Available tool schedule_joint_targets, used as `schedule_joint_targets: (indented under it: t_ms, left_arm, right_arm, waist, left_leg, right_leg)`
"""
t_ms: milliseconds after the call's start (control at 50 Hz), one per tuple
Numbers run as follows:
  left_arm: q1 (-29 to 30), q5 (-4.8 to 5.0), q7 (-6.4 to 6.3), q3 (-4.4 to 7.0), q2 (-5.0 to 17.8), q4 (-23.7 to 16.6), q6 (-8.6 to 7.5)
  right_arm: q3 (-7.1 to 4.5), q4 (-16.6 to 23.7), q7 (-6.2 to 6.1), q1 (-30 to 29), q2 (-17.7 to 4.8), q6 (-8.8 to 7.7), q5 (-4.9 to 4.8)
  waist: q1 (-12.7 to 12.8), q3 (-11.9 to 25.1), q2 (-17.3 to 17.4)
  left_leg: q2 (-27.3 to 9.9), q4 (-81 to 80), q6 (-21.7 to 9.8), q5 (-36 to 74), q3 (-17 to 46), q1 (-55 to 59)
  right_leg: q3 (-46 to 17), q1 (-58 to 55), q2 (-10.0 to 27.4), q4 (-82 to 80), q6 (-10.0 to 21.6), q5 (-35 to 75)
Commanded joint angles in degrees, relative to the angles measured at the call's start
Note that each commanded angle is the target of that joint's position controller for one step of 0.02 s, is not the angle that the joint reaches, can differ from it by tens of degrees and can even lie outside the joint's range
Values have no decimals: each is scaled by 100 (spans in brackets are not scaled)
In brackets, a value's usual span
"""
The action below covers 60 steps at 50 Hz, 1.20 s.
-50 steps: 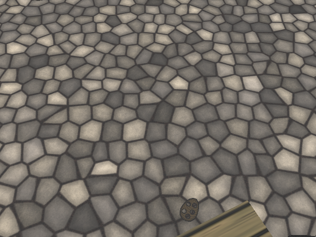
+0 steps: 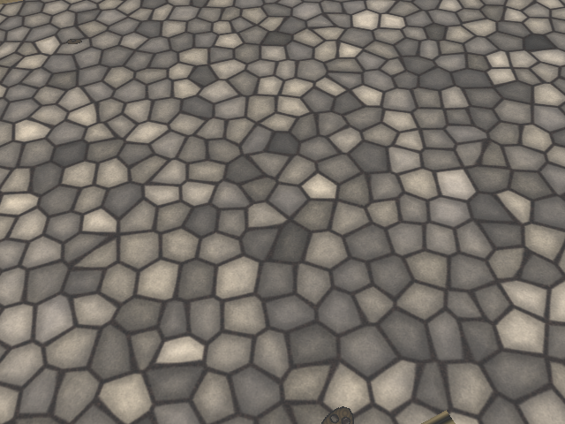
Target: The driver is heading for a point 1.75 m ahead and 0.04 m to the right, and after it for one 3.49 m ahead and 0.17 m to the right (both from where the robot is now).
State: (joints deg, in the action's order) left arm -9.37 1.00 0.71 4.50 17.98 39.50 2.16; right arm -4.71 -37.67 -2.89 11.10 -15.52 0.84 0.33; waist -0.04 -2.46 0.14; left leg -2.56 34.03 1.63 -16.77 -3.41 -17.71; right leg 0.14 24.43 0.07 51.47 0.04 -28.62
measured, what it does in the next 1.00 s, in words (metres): walks ahead: left foot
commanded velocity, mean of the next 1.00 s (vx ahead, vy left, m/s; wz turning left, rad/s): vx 0.24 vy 0.00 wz -0.05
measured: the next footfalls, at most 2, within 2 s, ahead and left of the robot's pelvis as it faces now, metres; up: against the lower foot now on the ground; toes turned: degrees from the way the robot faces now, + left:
left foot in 0.68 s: +0.12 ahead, +0.09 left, +0.00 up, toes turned -9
right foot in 1.10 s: +0.43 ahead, -0.15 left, +0.00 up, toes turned +8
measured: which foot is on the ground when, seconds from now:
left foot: down 0.00-0.06, up 0.08-0.66, down 0.68-1.00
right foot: down 0.00-0.68, up 0.70-1.00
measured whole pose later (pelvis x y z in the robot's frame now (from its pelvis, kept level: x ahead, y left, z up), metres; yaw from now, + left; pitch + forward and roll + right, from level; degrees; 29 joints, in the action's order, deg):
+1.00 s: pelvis +0.19 -0.02 +0.02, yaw +1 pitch +3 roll -1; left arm -3.0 0.3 2.3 2.5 17.0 35.6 -6.1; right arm -2.6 -44.6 -1.0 25.5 -15.3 -2.2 -1.5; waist -5.3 -1.9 -1.9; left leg 2.6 17.9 -2.3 -19.0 9.6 -1.0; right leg -3.8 34.1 0.4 32.9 -2.7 -1.7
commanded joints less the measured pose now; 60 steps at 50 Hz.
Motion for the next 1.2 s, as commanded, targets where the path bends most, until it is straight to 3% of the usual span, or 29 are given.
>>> schedule_joint_targets:
  t_ms: [20, 60, 80, 100, 120, 140, 160, 200, 300, 340, 400, 560, 660, 680, 700, 720, 740, 760, 800, 920, 960, 1040, 1080, 1100, 1120, 1140, 1160, 1180, 1200]
  left_arm:
    - [-235, 19, 63, 104, 312, -380, 8]
    - [-596, -29, 82, 198, 408, -280, 20]
    - [-599, -64, 15, 335, 980, -425, -19]
    - [-508, -205, 21, 354, 1487, -741, -122]
    - [-659, -383, 64, 323, 1366, -757, -242]
    - [-423, -338, 56, 262, 1194, -743, -317]
    - [-156, -188, -5, 234, 1050, -749, -305]
    - [58, -56, -117, 152, 895, -800, -230]
    - [-152, -94, -248, 40, 617, -751, -202]
    - [-306, -79, -261, 32, 576, -683, -188]
    - [-460, -119, -237, 51, 678, -582, -211]
    - [-657, -63, -118, 85, 838, -376, -379]
    - [-525, -57, -18, 6, 624, -316, -433]
    - [-371, -114, -3, -78, 383, -368, -476]
    - [-233, -169, 18, -172, 66, -576, -587]
    - [89, -75, -17, -79, 432, -807, -725]
    - [123, 34, -12, 8, 735, -797, -825]
    - [109, 53, 29, 4, 714, -736, -882]
    - [240, -118, 79, 7, 644, -742, -936]
    - [1026, -124, 157, -169, 88, -876, -938]
    - [1283, -62, 170, -147, 161, -935, -936]
    - [1072, 13, 121, 7, 517, -909, -945]
    - [138, -23, 38, 176, 790, -704, -958]
    - [-811, -111, -22, 258, 1033, -607, -945]
    - [-1430, -220, -10, 347, 1520, -407, -876]
    - [-1431, -140, 44, 243, 1031, -346, -856]
    - [-1086, -94, 23, 141, 656, -347, -831]
    - [-795, -109, 16, 92, 528, -328, -797]
    - [-608, -147, 27, 53, 421, -260, -775]
  right_arm:
    - [-289, 471, -22, -616, -1066, -40, -98]
    - [-237, 364, -2, -421, -809, 25, -161]
    - [-163, 365, 17, -76, -487, 44, -14]
    - [-89, 683, -1, -431, -398, 8, 129]
    - [-147, 714, -39, -666, -637, -37, 21]
    - [-196, 611, -61, -674, -780, -31, -46]
    - [-232, 464, -99, -569, -809, -11, 1]
    - [-241, 352, -115, -486, -764, 23, 46]
    - [-125, 187, -33, -462, -507, 10, -33]
    - [-95, 173, 18, -522, -505, -20, -44]
    - [-88, 214, 115, -716, -604, -154, -102]
    - [12, 76, 345, -695, -535, -568, -199]
    - [52, -205, 398, 73, -545, -626, -192]
    - [17, -315, 362, 574, -694, -622, -221]
    - [-98, -391, 315, 1103, -1218, -609, -187]
    - [-235, -467, 373, 1498, -1547, -600, -154]
    - [-151, -407, 391, 1408, -1272, -630, -136]
    - [-85, -318, 384, 1252, -1063, -634, -98]
    - [-29, -218, 357, 1076, -935, -572, -102]
    - [-55, -247, 156, 1087, -1042, -391, -139]
    - [-86, -319, 137, 1301, -1110, -373, -181]
    - [-141, -345, 118, 1257, -1148, -348, -242]
    - [-108, -268, 149, 1121, -1009, -327, -188]
    - [-5, -91, 176, 1027, -729, -321, -81]
    - [199, 25, 182, 1872, -57, -387, -167]
    - [147, -117, 183, 2034, -482, -424, -305]
    - [31, -120, 195, 1454, -886, -421, -350]
    - [41, -18, 193, 965, -913, -420, -266]
    - [45, 77, 211, 636, -839, -439, -166]
  waist:
    - [205, 699, 830]
    - [272, 674, 459]
    - [54, 467, -1064]
    - [85, 501, -1994]
    - [387, 958, -1369]
    - [206, 704, -886]
    - [71, 598, -519]
    - [-41, 633, -551]
    - [61, 905, -547]
    - [162, 904, -679]
    - [329, 467, -999]
    - [447, 132, -714]
    - [-49, 363, -441]
    - [-278, 480, -237]
    - [-340, 619, 876]
    - [-556, 313, 1556]
    - [-515, 5, 1004]
    - [-431, -70, 773]
    - [-328, -109, 434]
    - [-390, -131, 614]
    - [-470, -118, 653]
    - [-200, -19, 805]
    - [334, 584, 753]
    - [766, 1501, 431]
    - [478, 2617, -1462]
    - [450, 2481, -1740]
    - [520, 1433, -1065]
    - [461, 861, -515]
    - [350, 471, -332]
  left_leg:
    - [-1344, -857, -1035, 2307, 920, 293]
    - [-944, 9, -600, 1083, 274, -153]
    - [-353, 1546, -36, -616, -361, -1316]
    - [385, 2948, 266, -2412, 186, -2421]
    - [345, 3704, 221, -2379, 840, -2406]
    - [235, 3853, 155, -1850, 946, -2505]
    - [125, 3694, 152, -1285, 946, -2563]
    - [119, 3528, 234, -651, 925, -2194]
    - [149, 2803, 381, -97, 839, -1873]
    - [79, 2051, 383, 103, 763, -1689]
    - [74, 1244, 309, -44, 649, -1546]
    - [105, -35, -201, -138, 437, -903]
    - [255, -794, -630, 264, 269, 885]
    - [-98, -941, -817, 20, 791, 1536]
    - [-1008, -1501, -1365, -725, 2411, 2356]
    - [-1805, -2171, -2106, -1436, 4288, 2705]
    - [-1843, -2238, -2121, -1638, 4388, 2682]
    - [-1571, -2231, -1953, -1373, 3939, 2687]
    - [-1217, -2237, -1737, -185, 3219, 2466]
    - [-392, -2228, -1340, 1616, 1851, 868]
    - [-467, -2174, -1281, 1529, 1994, 667]
    - [-766, -1729, -1037, 1797, 2470, 1064]
    - [-386, -533, -782, 2951, 2223, 961]
    - [-65, 940, -607, 2282, 2021, 240]
    - [766, 3086, -232, -745, 1403, -1657]
    - [512, 3962, -196, -1561, 1499, -2342]
    - [241, 4189, -203, -1095, 1379, -2641]
    - [14, 4063, -214, -688, 1140, -2534]
    - [-117, 3771, -228, -471, 1078, -2389]
  right_leg:
    - [257, -479, 118, -688, 44, 719]
    - [290, -1317, -206, -1975, 234, 1626]
    - [-1481, -1879, 769, -2771, 675, 3038]
    - [-3515, -1873, 2109, -3091, 1805, 4917]
    - [-3707, -1786, 2203, -3305, 2191, 4222]
    - [-3197, -1732, 1855, -3188, 1877, 3599]
    - [-2754, -1697, 1545, -3074, 1497, 3186]
    - [-2315, -1464, 1179, -3046, 1207, 3338]
    - [-1914, -1892, 1002, -3071, 1164, 3469]
    - [-2016, -1909, 889, -3410, 1148, 1524]
    - [-2503, -1736, 1044, -3895, 1285, 69]
    - [-2522, -1640, 1207, -3999, 1402, -104]
    - [-1750, -755, 896, -3393, 1045, 32]
    - [-1352, -268, 655, -2727, 813, 311]
    - [-335, 759, -96, -1059, 378, 630]
    - [-65, 2182, -381, 259, 120, -193]
    - [-433, 2730, -94, 869, 127, -220]
    - [-518, 2871, 69, 1057, 134, 300]
    - [-428, 2791, 231, 747, 43, 983]
    - [-9, 932, -126, -1459, -340, 2586]
    - [-57, 447, -244, -1881, -341, 2954]
    - [-348, -133, -134, -2281, -107, 2706]
    - [-210, -1519, -98, -2551, 202, 2593]
    - [-876, -3102, 649, -2315, 566, 2215]
    - [-3547, -5153, 2186, -2674, 1492, 1010]
    - [-4733, -4874, 2390, -3406, 1607, -64]
    - [-3822, -4038, 2119, -3522, 1384, -153]
    - [-2987, -3248, 1867, -3523, 1255, 574]
    - [-2462, -2554, 1627, -3658, 1235, 1273]
Keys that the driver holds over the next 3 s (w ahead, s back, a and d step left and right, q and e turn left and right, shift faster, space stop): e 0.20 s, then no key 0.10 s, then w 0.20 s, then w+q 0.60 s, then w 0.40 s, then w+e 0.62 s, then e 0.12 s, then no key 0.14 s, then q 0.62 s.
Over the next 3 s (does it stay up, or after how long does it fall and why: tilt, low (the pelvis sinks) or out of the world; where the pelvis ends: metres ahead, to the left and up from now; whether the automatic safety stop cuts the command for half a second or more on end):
stays up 1.04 -0.02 0.01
